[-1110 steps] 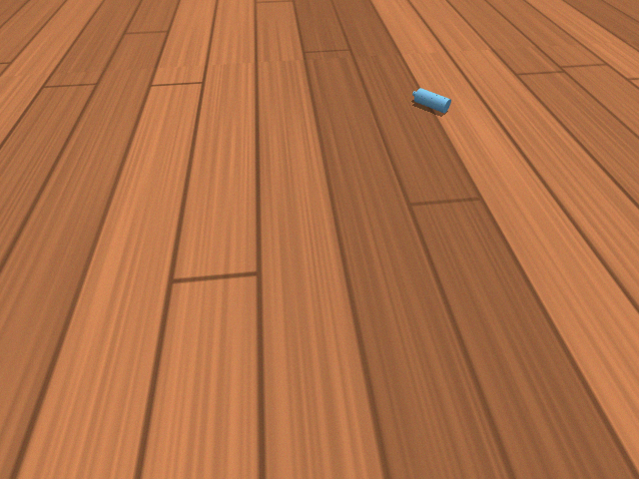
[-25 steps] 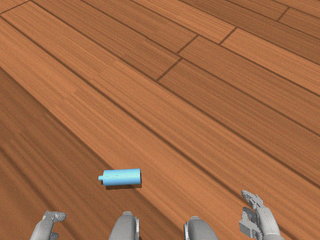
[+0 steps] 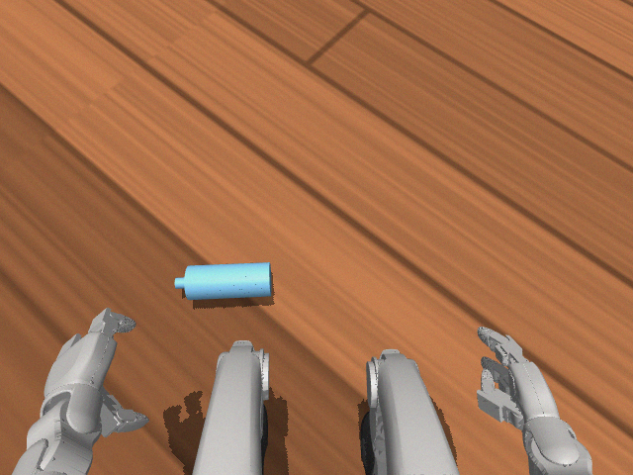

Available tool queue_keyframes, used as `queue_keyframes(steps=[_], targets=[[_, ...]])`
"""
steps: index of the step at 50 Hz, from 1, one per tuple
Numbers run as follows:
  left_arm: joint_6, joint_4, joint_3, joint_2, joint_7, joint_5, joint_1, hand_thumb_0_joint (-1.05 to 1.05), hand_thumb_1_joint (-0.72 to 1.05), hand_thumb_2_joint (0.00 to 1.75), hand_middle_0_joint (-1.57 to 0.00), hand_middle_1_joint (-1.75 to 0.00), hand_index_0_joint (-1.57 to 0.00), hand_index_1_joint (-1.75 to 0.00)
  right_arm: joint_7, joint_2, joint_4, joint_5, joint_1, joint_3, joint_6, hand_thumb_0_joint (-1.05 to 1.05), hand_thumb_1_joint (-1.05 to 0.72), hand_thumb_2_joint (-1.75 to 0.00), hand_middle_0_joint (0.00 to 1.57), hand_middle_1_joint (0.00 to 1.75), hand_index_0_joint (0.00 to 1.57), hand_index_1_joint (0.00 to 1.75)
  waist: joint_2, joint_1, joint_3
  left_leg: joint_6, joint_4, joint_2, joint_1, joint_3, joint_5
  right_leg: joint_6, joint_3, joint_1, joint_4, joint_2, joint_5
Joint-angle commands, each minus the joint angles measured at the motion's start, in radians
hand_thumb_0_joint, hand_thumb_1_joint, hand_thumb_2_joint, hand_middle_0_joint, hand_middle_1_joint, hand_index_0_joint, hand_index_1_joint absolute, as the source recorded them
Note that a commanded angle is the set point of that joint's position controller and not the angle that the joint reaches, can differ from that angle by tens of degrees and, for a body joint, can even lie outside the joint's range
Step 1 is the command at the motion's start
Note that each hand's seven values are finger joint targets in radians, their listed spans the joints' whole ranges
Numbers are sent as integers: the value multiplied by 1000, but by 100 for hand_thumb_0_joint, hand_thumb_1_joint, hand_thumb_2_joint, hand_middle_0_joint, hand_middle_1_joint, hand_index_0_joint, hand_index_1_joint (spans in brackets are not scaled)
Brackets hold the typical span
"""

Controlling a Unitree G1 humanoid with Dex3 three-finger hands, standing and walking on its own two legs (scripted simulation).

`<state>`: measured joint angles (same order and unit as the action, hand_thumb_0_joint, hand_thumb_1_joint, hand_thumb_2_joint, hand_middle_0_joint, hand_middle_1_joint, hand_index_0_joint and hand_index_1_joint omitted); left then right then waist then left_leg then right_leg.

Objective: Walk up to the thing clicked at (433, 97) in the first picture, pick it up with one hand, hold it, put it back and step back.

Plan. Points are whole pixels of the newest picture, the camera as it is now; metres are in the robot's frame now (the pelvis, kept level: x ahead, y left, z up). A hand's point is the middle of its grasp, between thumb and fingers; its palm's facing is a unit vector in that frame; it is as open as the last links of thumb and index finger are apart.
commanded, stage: rise first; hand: left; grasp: from above
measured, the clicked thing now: (223, 281) +0.46 +0.22 -0.51
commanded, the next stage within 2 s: none
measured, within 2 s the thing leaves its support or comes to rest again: neither
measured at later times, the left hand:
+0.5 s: hand (162, 324) +0.32 +0.29 -0.30, palm faces -0.49 -0.17 -0.86, open 14.1 cm
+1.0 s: hand (177, 306) +0.37 +0.28 -0.36, palm faces -0.46 -0.02 -0.89, open 14.2 cm
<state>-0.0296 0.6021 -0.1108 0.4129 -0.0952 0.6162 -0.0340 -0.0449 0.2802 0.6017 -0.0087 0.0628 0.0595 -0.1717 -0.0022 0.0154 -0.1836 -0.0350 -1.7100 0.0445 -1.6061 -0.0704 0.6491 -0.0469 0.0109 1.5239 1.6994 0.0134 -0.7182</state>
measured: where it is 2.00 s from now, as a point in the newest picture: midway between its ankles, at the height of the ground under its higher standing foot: outside the picture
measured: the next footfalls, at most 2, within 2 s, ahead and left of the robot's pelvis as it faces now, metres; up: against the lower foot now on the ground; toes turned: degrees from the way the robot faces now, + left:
none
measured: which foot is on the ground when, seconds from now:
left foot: down 0.00-1.00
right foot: down 0.00-1.00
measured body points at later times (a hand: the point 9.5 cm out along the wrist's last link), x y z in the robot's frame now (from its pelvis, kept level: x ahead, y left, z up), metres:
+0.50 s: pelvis -0.06 +0.00 -0.15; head +0.16 +0.02 +0.24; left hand +0.35 +0.29 -0.25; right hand +0.03 -0.28 -0.28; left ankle +0.05 +0.13 -0.51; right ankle +0.03 -0.15 -0.51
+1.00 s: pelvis -0.05 +0.00 -0.20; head +0.17 +0.05 +0.19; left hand +0.39 +0.28 -0.31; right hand +0.04 -0.27 -0.32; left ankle +0.05 +0.13 -0.51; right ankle +0.03 -0.14 -0.51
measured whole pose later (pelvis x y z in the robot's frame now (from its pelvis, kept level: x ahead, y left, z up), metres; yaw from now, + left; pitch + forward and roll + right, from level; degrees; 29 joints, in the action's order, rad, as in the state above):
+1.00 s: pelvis -0.05 +0.00 -0.20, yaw -5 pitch +32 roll -7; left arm -0.25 1.28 -0.09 0.65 -0.38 1.26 -0.76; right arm -0.11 0.25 0.77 -0.12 0.08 0.02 -0.03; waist 0.02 0.12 -0.09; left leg -0.04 -2.33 0.03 -2.27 -0.16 0.63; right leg -0.06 0.00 2.15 2.29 -0.05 -0.72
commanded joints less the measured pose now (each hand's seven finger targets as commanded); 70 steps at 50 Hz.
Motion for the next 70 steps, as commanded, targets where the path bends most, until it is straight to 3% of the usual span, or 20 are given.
queue_keyframes(steps=[1,3,7,11,13,15,18,23,24,25,28,29,30,36,37,39,41,45,53,70], targets=[[-55,-84,-98,271,-75,93,-204,0,-61,104,-8,-106,-6,-107,7,165,-56,0,75,78,-23,0,-92,-91,20,30,20,30,-114,-3,-533,38,95,-20,346,36,-305,68,-59,-63,-97,-38,325],[-57,-27,-74,261,-80,127,-272,0,-60,103,-7,-107,-7,-107,3,167,-35,-6,82,79,-12,0,-92,-91,20,30,20,30,-93,6,-549,41,43,-20,296,37,-294,67,-65,-24,-60,-40,318],[-79,36,-84,336,-84,201,-426,0,-58,102,-8,-106,-7,-107,-5,173,0,-14,114,83,11,0,-92,-91,20,30,20,30,-87,-7,-618,48,-53,-22,213,44,-267,68,-71,7,9,-43,299],[-102,149,-65,347,-91,255,-542,0,-56,103,-6,-106,-6,-107,-11,174,16,-21,129,84,36,0,-89,-90,20,30,20,30,-56,8,-563,51,-100,-25,87,49,-138,70,-82,86,44,-49,185],[-115,177,-94,416,-102,296,-574,0,-55,103,-5,-106,-5,-106,-12,180,23,-25,135,83,53,0,-88,-90,20,30,20,30,-69,-8,-577,52,-122,-28,61,55,-105,72,-85,104,64,-52,140],[-131,188,-74,413,-112,319,-638,0,-55,104,-5,-106,-5,-106,-16,177,26,-27,141,79,70,0,-89,-90,20,30,20,30,-52,15,-572,56,-151,-31,6,54,-72,72,-87,127,82,-57,101],[-152,265,-81,444,-133,359,-665,0,-56,104,-5,-105,-5,-105,-19,177,49,-31,155,73,95,0,-89,-90,20,30,20,30,-69,12,-538,56,-174,-34,-31,52,-33,75,-97,190,117,-60,58],[-196,238,-49,454,-172,417,-836,0,-58,106,-5,-100,-4,-101,-22,185,58,-45,172,66,115,0,-89,-90,20,30,20,30,-135,52,-557,53,-229,-36,-26,46,-33,80,-112,267,170,-61,74],[-191,355,-57,466,-180,437,-777,0,-58,105,-5,-100,-4,-101,-22,188,97,-48,202,63,121,0,-89,-90,20,30,20,30,-109,57,-525,56,-241,-36,-58,45,-16,79,-116,283,177,-64,56],[-203,291,-69,494,-192,443,-841,0,-58,106,-5,-98,-4,-100,-23,192,83,-51,189,61,122,0,-89,-90,20,30,20,30,-126,57,-541,56,-249,-37,-55,40,-22,80,-120,294,192,-61,63],[-209,381,-54,491,-216,491,-845,0,-59,106,-5,-98,-4,-99,-28,192,106,-64,200,56,129,0,-89,-90,20,30,20,30,-157,59,-523,51,-257,-37,-57,36,-7,86,-132,341,224,-63,53],[-219,311,-52,502,-226,498,-919,0,-58,106,-5,-98,-4,-99,-29,192,85,-65,186,54,127,0,-89,-90,20,30,20,30,-191,56,-569,48,-261,-39,-36,38,-23,87,-132,334,233,-62,74],[-210,439,-46,495,-231,513,-858,0,-58,106,-5,-98,-4,-99,-29,197,112,-71,194,53,129,0,-89,-90,20,30,20,30,-159,68,-505,51,-275,-37,-71,41,-5,85,-134,357,230,-65,55],[-207,510,-34,485,-263,573,-877,0,-56,103,-5,-99,-5,-99,-42,196,138,-89,217,48,133,0,-90,-90,20,30,20,30,-183,73,-534,50,-318,-36,-68,41,-74,85,-145,373,281,-65,132],[-214,440,-40,499,-270,568,-936,0,-55,102,-5,-99,-5,-99,-44,196,116,-90,197,47,130,0,-89,-90,20,30,20,30,-199,70,-563,49,-322,-35,-50,35,-92,85,-148,377,291,-62,148],[-211,528,-19,476,-276,589,-916,0,-56,102,-5,-99,-5,-99,-49,197,126,-95,199,43,132,0,-90,-90,20,30,20,30,-182,93,-511,51,-331,-34,-83,31,-86,84,-154,395,305,-65,152],[-219,506,-30,507,-290,602,-958,0,-54,101,-6,-100,-6,-100,-50,198,122,-97,186,41,133,0,-90,-90,20,30,20,30,-199,88,-521,52,-340,-35,-102,34,-69,84,-151,407,309,-65,138],[-225,525,-21,488,-316,629,-989,0,-55,101,-6,-101,-6,-100,-54,190,134,-106,188,38,132,0,-90,-90,20,30,20,30,-205,97,-549,51,-365,-33,-85,38,-102,84,-153,411,327,-69,168],[-206,585,-30,486,-365,627,-1038,0,-53,99,-6,-102,-7,-101,-59,192,147,-123,192,33,121,0,-90,-90,20,30,20,30,-215,114,-547,50,-381,-26,-100,28,-91,81,-160,449,355,-67,166],[-198,632,-47,507,-366,618,-1039,0,-53,98,-6,-103,-8,-102,-67,179,156,-131,202,13,127,0,-90,-90,20,30,20,30,-214,124,-556,54,-437,-29,-155,37,-131,77,-156,410,381,-73,210]])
